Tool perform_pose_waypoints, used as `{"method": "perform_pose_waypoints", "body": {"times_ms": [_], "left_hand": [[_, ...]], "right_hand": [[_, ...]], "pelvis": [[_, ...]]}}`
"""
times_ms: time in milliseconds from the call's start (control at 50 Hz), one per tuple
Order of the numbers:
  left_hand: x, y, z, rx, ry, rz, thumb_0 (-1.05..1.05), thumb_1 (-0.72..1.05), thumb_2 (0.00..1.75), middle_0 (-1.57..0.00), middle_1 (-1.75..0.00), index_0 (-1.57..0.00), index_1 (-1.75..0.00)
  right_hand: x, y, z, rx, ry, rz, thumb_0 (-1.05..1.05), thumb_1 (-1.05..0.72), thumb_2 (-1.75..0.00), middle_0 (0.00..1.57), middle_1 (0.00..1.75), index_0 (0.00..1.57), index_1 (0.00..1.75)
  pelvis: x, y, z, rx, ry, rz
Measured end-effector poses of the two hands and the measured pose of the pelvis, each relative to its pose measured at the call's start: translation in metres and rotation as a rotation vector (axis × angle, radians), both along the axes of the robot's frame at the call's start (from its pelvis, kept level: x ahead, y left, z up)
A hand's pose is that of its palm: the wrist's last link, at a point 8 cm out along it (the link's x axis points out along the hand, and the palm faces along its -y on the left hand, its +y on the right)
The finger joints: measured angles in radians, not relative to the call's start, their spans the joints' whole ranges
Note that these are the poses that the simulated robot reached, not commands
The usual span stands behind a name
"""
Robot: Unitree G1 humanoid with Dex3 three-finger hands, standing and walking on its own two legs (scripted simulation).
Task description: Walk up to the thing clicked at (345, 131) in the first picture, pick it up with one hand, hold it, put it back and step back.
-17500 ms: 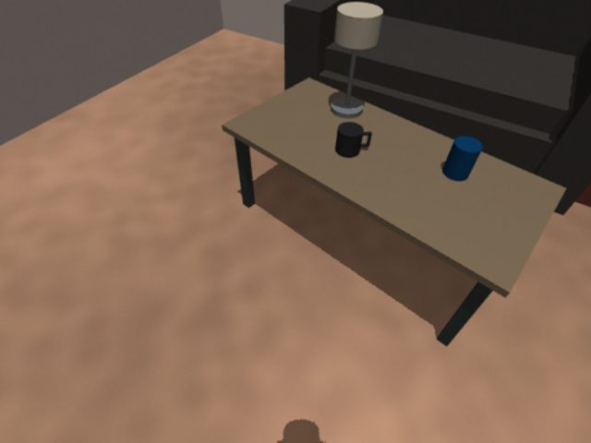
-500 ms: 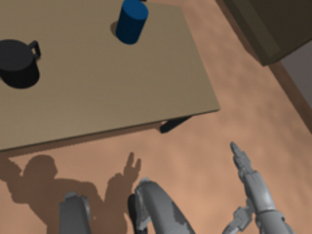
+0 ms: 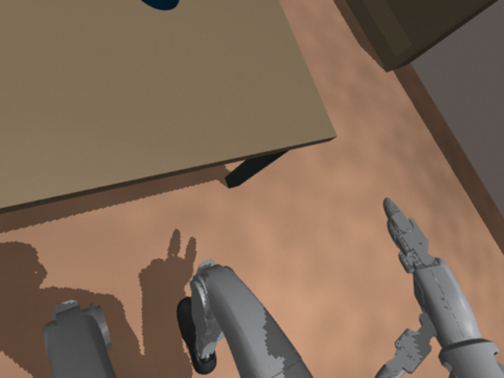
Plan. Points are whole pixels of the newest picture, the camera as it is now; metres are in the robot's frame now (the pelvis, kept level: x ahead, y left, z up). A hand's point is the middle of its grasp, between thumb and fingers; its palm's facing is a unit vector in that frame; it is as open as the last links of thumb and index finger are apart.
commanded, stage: close in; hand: left
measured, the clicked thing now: out of the picture +0.63 +0.25 -0.06
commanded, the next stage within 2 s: close in 0.34 s
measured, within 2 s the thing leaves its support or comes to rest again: leaves its support in 1.72 s
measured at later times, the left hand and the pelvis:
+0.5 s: hand out of the picture +0.57 +0.25 -0.05, palm faces +0.32 -0.95 +0.02, open 17.5 cm; pelvis +0.00 +0.00 +0.00, yaw +1 degrees
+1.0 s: hand out of the picture +0.58 +0.26 -0.06, palm faces +0.35 -0.94 +0.00, open 15.0 cm; pelvis +0.00 +0.01 +0.00, yaw +1 degrees
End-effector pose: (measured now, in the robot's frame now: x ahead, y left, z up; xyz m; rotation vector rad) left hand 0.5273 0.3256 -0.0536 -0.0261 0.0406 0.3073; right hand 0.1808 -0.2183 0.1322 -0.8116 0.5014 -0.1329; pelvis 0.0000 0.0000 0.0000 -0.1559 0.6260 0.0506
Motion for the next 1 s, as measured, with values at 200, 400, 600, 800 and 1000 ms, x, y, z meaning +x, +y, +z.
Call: {"method": "perform_pose_waypoints", "body": {"times_ms": [200,400,600,800,1000], "left_hand": [[0.005,-0.016,0.000,-0.010,0.021,0.003,-0.01,-0.44,0.12,-0.19,-0.20,-0.23,-0.18],[0.010,-0.026,0.000,-0.011,0.007,0.019,-0.01,-0.58,0.03,-0.10,-0.10,-0.14,-0.09],[0.009,-0.026,0.003,-0.002,0.040,0.012,-0.01,-0.60,0.02,-0.14,-0.13,-0.18,-0.11],[0.009,-0.022,0.001,0.011,0.032,0.034,-0.01,-0.61,0.10,-0.32,-0.28,-0.35,-0.26],[0.010,-0.020,0.000,0.016,0.016,0.048,-0.01,-0.58,0.22,-0.46,-0.43,-0.50,-0.41]], "right_hand": [[0.000,0.003,0.001,0.027,-0.022,0.006,-0.01,0.52,-0.05,0.06,0.05,0.06,0.05],[0.002,0.003,0.000,0.020,-0.027,0.017,-0.01,0.51,-0.05,0.06,0.05,0.06,0.05],[0.003,0.001,0.008,0.007,-0.021,0.002,-0.01,0.51,-0.05,0.06,0.05,0.06,0.05],[0.009,0.006,0.011,0.011,-0.050,0.026,-0.01,0.51,-0.05,0.06,0.05,0.06,0.05],[0.008,0.012,0.014,-0.005,-0.023,0.041,-0.01,0.51,-0.04,0.06,0.05,0.06,0.05]], "pelvis": [[0.002,0.003,-0.002,0.001,-0.005,0.000],[0.002,0.003,-0.006,0.011,-0.003,-0.003],[0.003,0.003,0.001,0.011,-0.011,0.001],[0.004,0.007,0.000,0.010,-0.009,0.002],[0.003,0.009,-0.001,0.006,-0.003,0.005]]}}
